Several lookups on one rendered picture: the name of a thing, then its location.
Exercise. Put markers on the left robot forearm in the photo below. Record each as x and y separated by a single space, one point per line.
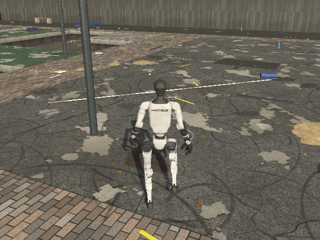
135 131

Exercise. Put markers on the robot right foot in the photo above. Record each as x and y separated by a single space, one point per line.
174 188

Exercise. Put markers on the robot right hand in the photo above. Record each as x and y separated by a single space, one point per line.
189 147

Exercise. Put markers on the robot right thigh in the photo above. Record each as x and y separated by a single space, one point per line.
171 145

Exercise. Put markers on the robot left upper arm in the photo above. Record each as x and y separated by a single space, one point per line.
141 113

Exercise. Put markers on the robot left hand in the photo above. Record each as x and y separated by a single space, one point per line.
134 139

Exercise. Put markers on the right robot forearm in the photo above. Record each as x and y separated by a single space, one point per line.
185 135

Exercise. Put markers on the robot right upper arm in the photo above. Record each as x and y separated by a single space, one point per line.
178 115

